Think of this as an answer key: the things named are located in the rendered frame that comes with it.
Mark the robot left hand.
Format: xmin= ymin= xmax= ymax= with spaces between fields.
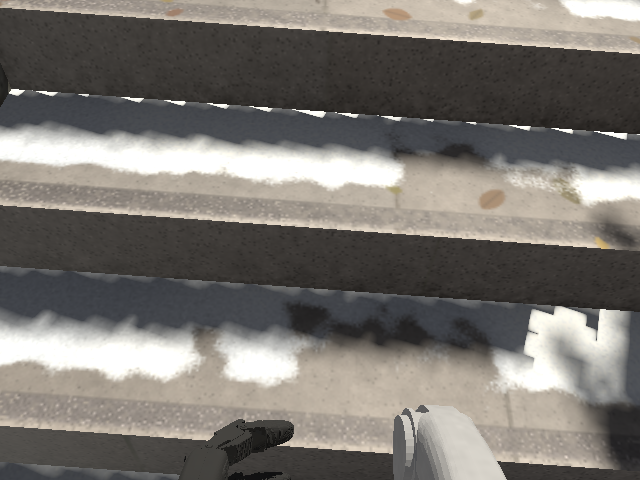
xmin=178 ymin=419 xmax=294 ymax=480

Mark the right robot thigh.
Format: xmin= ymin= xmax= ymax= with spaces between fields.
xmin=393 ymin=405 xmax=507 ymax=480

